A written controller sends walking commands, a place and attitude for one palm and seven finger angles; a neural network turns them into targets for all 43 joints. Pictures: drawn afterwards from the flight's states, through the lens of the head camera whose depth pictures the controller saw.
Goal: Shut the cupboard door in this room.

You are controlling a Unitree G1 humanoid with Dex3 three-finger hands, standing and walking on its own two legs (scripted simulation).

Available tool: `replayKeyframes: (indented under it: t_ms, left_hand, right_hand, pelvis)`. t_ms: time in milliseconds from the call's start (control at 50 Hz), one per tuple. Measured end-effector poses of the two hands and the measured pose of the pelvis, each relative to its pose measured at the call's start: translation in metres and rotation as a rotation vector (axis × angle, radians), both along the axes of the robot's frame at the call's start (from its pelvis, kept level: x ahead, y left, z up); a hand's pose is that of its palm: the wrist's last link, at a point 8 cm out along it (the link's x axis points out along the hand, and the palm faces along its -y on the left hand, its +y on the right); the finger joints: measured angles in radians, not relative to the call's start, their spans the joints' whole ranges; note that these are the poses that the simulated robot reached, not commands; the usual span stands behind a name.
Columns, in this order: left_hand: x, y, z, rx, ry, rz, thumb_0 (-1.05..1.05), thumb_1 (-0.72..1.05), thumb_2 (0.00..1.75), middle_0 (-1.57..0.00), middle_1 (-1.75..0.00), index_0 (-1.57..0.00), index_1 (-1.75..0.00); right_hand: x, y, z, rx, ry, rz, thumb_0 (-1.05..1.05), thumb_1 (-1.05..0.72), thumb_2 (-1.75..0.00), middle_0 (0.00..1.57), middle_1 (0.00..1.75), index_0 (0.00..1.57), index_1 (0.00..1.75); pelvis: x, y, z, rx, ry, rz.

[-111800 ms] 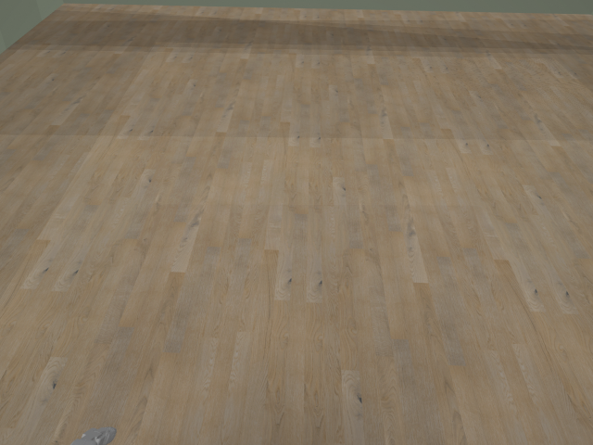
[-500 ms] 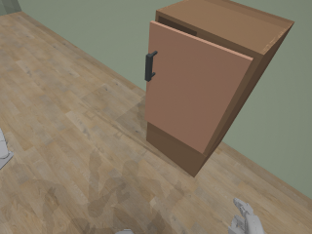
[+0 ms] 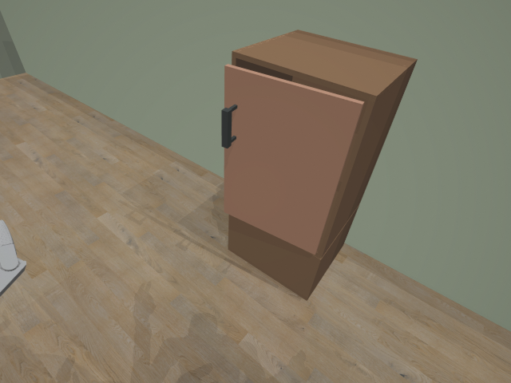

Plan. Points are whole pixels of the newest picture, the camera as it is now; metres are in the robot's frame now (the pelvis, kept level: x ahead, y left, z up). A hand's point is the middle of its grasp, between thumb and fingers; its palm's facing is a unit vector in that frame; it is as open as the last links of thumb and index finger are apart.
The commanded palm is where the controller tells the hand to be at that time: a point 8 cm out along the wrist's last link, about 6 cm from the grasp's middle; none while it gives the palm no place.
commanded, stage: stop stepping back and stand still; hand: left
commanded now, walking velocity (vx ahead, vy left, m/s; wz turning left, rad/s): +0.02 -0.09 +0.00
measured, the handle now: (230, 126) +0.86 +0.10 +0.00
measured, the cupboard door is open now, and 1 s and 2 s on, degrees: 6 6 6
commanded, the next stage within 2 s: let the arm hang, fingers relaxed in 1.08 s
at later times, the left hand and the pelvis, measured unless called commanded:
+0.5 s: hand out of the picture +0.17 +0.29 +0.17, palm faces +0.52 -0.79 -0.31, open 7.4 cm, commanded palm +0.11 +0.32 +0.19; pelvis -0.02 +0.02 +0.00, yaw +0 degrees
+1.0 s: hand (44, 257) +0.21 +0.27 +0.17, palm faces +0.42 -0.81 -0.42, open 7.4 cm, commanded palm +0.15 +0.30 +0.19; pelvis +0.01 +0.00 +0.01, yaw -1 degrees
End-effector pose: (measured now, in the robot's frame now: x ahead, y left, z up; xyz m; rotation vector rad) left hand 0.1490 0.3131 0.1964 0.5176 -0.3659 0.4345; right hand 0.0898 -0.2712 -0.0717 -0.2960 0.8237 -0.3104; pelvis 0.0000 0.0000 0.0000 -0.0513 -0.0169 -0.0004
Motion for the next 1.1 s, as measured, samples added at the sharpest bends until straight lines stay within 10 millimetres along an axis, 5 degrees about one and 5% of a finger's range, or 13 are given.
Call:
replayKeyframes:
  t_ms: [80, 260, 420, 540, 720, 920, 1100]
  left_hand:
    - [0.005, 0.013, -0.018, -0.107, 0.049, 0.054, 0.01, 0.89, 0.90, -0.21, -0.31, -0.21, -0.30]
    - [-0.016, -0.030, 0.008, 0.030, 0.128, -0.145, 0.02, 0.89, 0.90, -0.21, -0.31, -0.21, -0.30]
    - [-0.037, 0.001, 0.003, -0.022, 0.068, 0.030, 0.01, 0.89, 0.90, -0.21, -0.31, -0.21, -0.30]
    - [-0.018, 0.012, -0.019, -0.131, 0.043, 0.058, 0.01, 0.89, 0.90, -0.21, -0.31, -0.21, -0.30]
    - [-0.004, -0.005, 0.000, -0.001, 0.129, -0.030, 0.02, 0.89, 0.90, -0.21, -0.31, -0.21, -0.30]
    - [0.017, 0.000, -0.013, -0.059, 0.163, 0.025, 0.01, 0.89, 0.90, -0.21, -0.31, -0.21, -0.30]
    - [0.025, -0.015, -0.003, -0.023, 0.143, -0.032, 0.01, 0.89, 0.90, -0.21, -0.31, -0.21, -0.30]
  right_hand:
    - [-0.020, 0.013, 0.003, 0.014, 0.027, -0.004, 0.01, -0.91, -0.90, 0.19, 0.30, 0.20, 0.29]
    - [-0.018, 0.050, 0.011, 0.129, -0.067, 0.070, 0.01, -0.91, -0.90, 0.20, 0.30, 0.20, 0.30]
    - [-0.002, 0.045, -0.004, 0.119, -0.051, 0.096, 0.01, -0.91, -0.90, 0.20, 0.30, 0.20, 0.30]
    - [0.015, 0.044, 0.000, 0.071, -0.060, 0.098, 0.01, -0.91, -0.90, 0.20, 0.30, 0.20, 0.30]
    - [0.038, 0.059, 0.014, 0.127, -0.097, 0.134, 0.01, -0.91, -0.90, 0.20, 0.30, 0.20, 0.30]
    - [0.057, 0.051, 0.006, 0.122, -0.061, 0.117, 0.01, -0.91, -0.90, 0.20, 0.30, 0.20, 0.30]
    - [0.065, 0.040, 0.014, 0.118, -0.097, 0.098, 0.01, -0.91, -0.90, 0.20, 0.30, 0.20, 0.30]
  pelvis:
    - [-0.014, 0.007, 0.007, 0.020, -0.003, -0.014]
    - [-0.037, 0.002, 0.015, 0.025, 0.016, -0.018]
    - [-0.030, 0.008, 0.006, 0.008, -0.027, -0.009]
    - [-0.023, 0.017, 0.003, 0.028, -0.042, 0.001]
    - [-0.015, 0.010, 0.013, 0.027, 0.028, 0.001]
    - [0.005, 0.008, 0.012, 0.041, 0.020, -0.009]
    - [0.010, 0.001, 0.013, 0.038, 0.032, -0.012]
